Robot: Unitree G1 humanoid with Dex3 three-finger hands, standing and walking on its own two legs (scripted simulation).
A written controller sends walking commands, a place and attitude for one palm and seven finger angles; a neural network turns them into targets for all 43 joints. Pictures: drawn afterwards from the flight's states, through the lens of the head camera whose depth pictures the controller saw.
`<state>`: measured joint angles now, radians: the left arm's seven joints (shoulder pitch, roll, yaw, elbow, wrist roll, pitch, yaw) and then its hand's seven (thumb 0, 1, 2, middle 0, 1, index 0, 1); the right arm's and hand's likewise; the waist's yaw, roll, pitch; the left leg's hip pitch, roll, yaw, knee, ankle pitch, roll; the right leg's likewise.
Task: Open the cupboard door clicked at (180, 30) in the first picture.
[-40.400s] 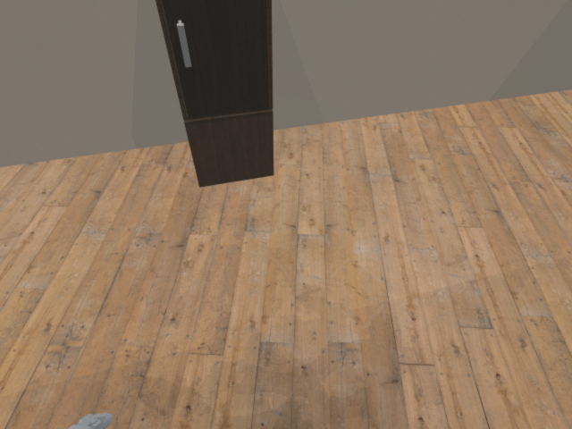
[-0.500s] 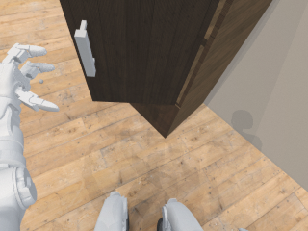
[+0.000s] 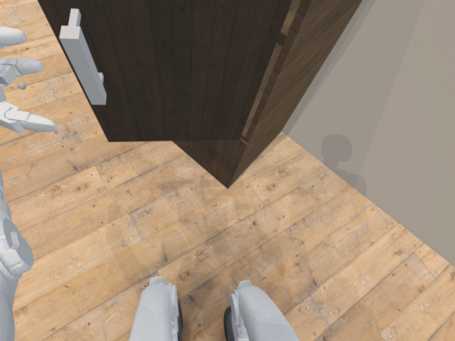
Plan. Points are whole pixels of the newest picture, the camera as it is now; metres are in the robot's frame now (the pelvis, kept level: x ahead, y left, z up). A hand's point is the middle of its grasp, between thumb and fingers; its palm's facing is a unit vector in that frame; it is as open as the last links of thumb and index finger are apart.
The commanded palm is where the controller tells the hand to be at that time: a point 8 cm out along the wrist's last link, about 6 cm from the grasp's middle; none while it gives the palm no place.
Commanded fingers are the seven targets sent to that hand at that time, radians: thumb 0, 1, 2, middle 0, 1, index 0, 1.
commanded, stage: move the hooked fingers beside the handle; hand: left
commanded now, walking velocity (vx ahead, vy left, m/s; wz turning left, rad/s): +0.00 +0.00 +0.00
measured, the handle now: (88, 60) +0.55 +0.20 +0.07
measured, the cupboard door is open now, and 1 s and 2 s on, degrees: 46 46 46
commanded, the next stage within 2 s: slide the fingers in behind the handle in 0.64 s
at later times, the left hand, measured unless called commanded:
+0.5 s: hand (27, 89) +0.49 +0.27 +0.07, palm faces +0.04 -1.00 -0.01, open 14.0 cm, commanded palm +0.48 +0.30 +0.07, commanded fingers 0.00 -0.50 0.30 -0.30 -1.20 -0.30 -1.20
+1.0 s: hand (44, 87) +0.51 +0.25 +0.06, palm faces +0.03 -1.00 +0.00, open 14.0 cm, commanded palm +0.49 +0.28 +0.06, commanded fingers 0.00 -0.50 0.30 -0.30 -1.20 -0.30 -1.20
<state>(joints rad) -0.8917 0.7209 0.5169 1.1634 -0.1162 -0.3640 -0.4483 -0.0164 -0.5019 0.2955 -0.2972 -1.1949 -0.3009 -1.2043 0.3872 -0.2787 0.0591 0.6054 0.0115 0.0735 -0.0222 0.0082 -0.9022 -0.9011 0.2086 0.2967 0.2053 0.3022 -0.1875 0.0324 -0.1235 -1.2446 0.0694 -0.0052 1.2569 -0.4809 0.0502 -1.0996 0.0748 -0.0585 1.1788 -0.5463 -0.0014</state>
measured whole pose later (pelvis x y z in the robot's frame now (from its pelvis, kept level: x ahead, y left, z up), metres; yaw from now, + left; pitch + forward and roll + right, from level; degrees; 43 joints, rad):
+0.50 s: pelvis +0.00 +0.00 +0.00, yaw +1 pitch +25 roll -6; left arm -0.88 0.64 0.46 1.15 -0.12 -0.40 -0.40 -0.02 -0.50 0.30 -0.30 -1.20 -0.30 -1.20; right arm 0.34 -0.27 0.06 0.60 0.01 0.08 -0.02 0.01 -0.90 -0.90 0.21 0.30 0.21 0.30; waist -0.17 0.03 -0.13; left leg -1.21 0.05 -0.01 1.24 -0.48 0.05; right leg -1.06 0.06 -0.07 1.15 -0.54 0.00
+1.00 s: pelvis +0.00 +0.00 +0.00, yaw +1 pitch +26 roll -6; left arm -0.91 0.64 0.45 1.16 -0.12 -0.38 -0.39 -0.02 -0.50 0.30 -0.30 -1.20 -0.30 -1.20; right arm 0.37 -0.27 0.06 0.63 0.01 0.08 -0.02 0.01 -0.90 -0.90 0.21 0.30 0.21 0.30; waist -0.18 0.03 -0.13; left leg -1.24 0.06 -0.02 1.25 -0.48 0.05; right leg -1.09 0.07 -0.07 1.18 -0.55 -0.01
